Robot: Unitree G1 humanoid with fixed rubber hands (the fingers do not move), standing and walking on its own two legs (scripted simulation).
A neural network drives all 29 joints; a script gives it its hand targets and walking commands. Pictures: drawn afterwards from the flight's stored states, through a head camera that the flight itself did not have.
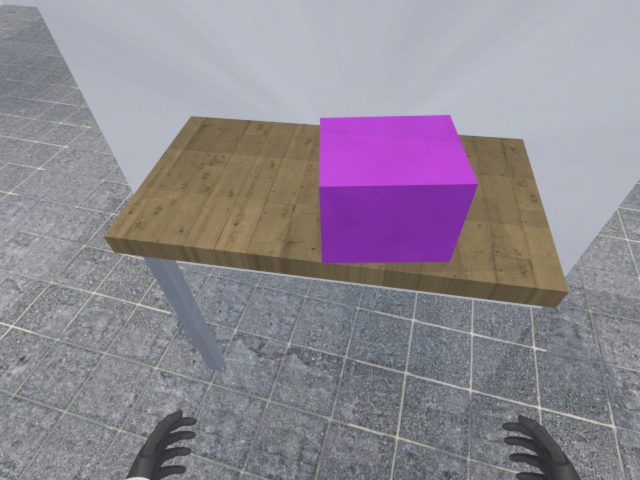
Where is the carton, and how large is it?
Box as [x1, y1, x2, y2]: [319, 115, 477, 262]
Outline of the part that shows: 449,115 320,118 319,192 322,262 449,261 477,185 477,182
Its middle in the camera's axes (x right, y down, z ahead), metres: +0.12 -0.09 +0.68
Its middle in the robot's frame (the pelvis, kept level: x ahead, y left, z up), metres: +0.57 -0.08 +0.02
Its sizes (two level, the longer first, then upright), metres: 0.226 0.184 0.178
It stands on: a table, 0.68 m high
